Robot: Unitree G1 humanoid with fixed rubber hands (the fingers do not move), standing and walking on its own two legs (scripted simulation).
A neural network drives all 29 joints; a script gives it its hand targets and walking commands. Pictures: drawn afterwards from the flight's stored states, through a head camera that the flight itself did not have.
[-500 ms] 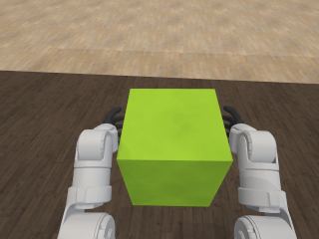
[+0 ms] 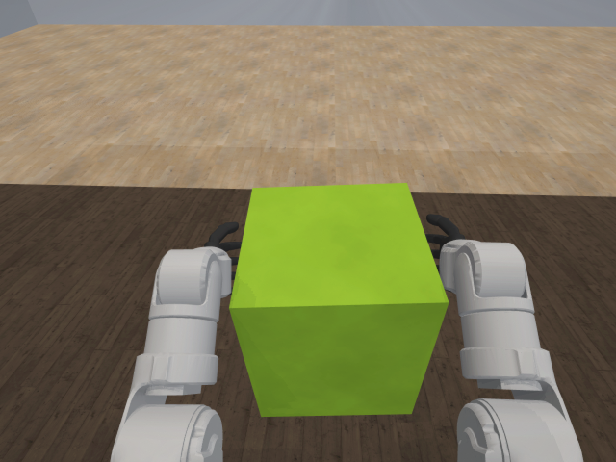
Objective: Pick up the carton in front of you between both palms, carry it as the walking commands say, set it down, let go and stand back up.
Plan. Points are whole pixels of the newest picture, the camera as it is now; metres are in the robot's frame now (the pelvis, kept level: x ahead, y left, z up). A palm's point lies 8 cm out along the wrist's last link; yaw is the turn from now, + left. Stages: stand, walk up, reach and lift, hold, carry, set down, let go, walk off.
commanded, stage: carry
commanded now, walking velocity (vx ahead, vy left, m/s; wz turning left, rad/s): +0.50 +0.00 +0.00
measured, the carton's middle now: (332, 301) +0.33 +0.00 +0.07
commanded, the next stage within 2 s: none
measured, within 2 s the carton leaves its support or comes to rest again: neither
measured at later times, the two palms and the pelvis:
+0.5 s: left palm (248, 215) +0.49 +0.14 +0.09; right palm (428, 224) +0.48 -0.16 +0.09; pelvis +0.15 +0.00 -0.02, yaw +2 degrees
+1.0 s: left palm (266, 156) +0.79 +0.15 +0.04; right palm (391, 156) +0.80 -0.15 +0.04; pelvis +0.45 -0.03 -0.08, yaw +3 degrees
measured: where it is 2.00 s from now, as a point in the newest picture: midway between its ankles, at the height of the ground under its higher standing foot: (335, 407)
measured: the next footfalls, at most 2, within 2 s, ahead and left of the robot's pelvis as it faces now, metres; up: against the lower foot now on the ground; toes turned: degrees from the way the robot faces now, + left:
right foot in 0.58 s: +0.29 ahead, -0.09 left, -0.03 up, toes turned -2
left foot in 0.98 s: +0.56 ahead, +0.04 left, -0.06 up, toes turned +8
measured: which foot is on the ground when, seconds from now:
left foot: down 0.00-0.58, up 0.60-0.96, down 0.98-1.00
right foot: down 0.00-0.24, up 0.26-0.56, down 0.58-0.98, up 1.00-1.00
